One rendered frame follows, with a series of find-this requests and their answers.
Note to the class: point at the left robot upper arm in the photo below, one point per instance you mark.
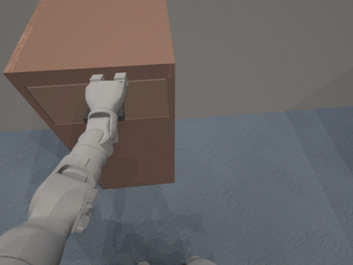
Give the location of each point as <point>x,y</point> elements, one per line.
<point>64,206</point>

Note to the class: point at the cabinet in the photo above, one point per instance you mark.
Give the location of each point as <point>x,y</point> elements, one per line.
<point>68,41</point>

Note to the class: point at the drawer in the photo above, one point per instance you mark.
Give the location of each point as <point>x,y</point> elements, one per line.
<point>66,103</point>

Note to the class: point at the left robot forearm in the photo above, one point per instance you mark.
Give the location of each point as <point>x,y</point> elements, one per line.
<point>89,155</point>

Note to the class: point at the left robot hand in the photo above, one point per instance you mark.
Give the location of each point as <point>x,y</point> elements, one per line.
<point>107,94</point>

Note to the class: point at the handle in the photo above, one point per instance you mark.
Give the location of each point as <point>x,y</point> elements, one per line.
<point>120,114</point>

